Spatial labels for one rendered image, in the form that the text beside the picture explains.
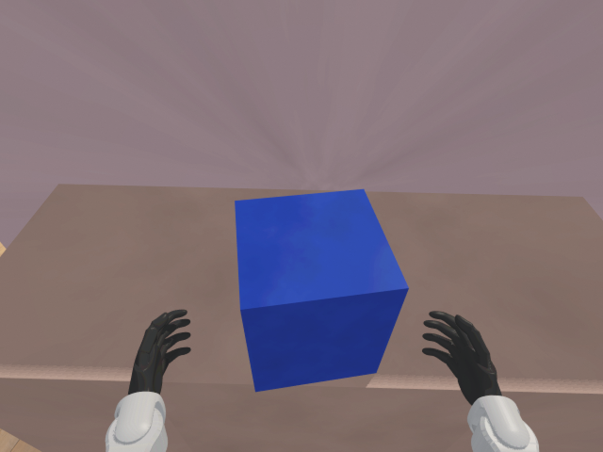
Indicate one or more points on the right robot hand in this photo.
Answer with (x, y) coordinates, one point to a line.
(469, 359)

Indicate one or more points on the carton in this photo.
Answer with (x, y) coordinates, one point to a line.
(320, 289)

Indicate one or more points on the pedestal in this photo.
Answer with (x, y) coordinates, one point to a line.
(89, 272)

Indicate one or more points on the left robot hand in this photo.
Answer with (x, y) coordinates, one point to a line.
(152, 360)

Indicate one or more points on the robot right forearm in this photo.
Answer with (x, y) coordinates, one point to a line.
(497, 426)

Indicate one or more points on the robot left forearm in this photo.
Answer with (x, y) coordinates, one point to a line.
(138, 425)

